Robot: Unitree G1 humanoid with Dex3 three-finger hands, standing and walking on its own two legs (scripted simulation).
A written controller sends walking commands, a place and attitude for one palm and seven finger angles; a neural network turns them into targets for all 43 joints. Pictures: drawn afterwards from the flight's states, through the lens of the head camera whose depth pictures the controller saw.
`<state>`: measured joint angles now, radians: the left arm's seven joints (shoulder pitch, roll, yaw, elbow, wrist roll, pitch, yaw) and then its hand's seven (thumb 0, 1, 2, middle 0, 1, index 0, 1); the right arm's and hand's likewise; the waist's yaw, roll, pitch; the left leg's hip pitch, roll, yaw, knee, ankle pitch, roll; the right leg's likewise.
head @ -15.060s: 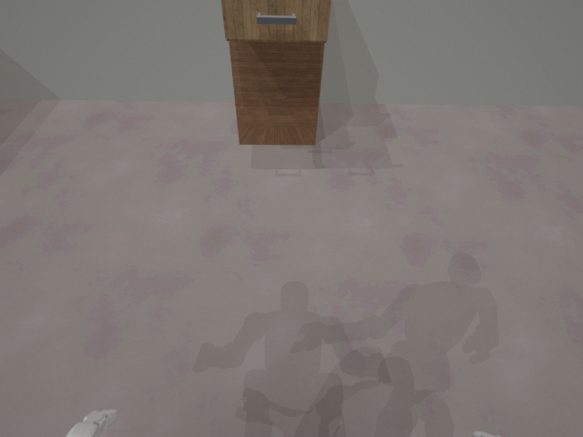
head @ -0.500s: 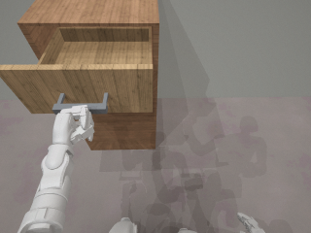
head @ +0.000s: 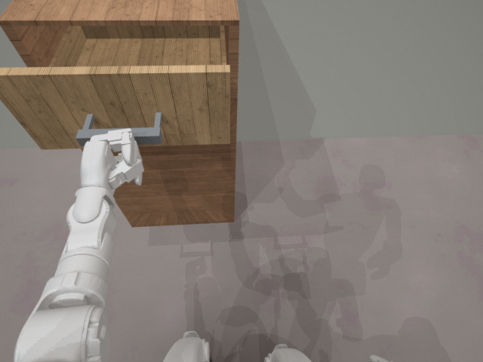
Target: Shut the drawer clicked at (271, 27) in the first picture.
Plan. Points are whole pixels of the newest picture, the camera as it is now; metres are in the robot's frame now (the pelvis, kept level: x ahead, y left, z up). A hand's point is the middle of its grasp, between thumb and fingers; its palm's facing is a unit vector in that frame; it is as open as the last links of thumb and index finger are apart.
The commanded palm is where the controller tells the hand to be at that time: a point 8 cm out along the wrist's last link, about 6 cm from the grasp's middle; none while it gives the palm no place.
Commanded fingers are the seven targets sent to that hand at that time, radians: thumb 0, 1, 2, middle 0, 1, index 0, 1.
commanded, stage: push the drawer shut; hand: left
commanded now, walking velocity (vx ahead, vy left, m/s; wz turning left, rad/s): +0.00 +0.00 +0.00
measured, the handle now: (122, 127) +0.51 +0.20 +0.07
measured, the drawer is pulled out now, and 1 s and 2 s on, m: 0.15 0.03 0.00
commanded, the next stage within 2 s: pull the fist back off the drawer in 1.54 s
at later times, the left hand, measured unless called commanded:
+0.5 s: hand (143, 135) +0.49 +0.17 +0.07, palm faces +0.06 -1.00 -0.03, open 3.4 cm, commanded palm +0.47 +0.22 +0.07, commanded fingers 0.00 0.90 0.90 -1.40 -1.60 -1.40 -1.60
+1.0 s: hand (145, 111) +0.55 +0.17 +0.07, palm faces +0.06 -1.00 -0.01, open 3.4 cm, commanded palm +0.53 +0.21 +0.07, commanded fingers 0.00 0.90 0.90 -1.40 -1.60 -1.40 -1.60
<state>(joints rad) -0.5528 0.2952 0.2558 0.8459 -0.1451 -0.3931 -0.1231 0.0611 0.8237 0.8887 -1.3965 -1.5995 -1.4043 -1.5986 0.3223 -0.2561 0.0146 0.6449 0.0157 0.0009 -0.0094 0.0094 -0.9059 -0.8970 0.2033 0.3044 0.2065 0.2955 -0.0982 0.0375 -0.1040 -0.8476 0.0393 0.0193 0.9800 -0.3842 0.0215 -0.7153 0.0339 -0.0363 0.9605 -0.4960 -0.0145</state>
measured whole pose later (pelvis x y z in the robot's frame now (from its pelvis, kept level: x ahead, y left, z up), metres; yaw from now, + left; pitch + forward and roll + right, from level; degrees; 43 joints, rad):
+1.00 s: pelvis +0.01 +0.00 -0.02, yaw -2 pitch +23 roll -4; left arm -1.00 0.53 0.43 1.24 -0.03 -0.37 -0.13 0.07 0.82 0.89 -1.40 -1.60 -1.40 -1.60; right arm 0.42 -0.27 0.03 0.65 -0.03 0.07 0.02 0.00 -0.91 -0.90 0.20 0.30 0.21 0.30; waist -0.21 0.05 -0.11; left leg -1.05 0.07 0.00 1.07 -0.41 0.02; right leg -0.90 0.07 -0.05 1.01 -0.51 -0.02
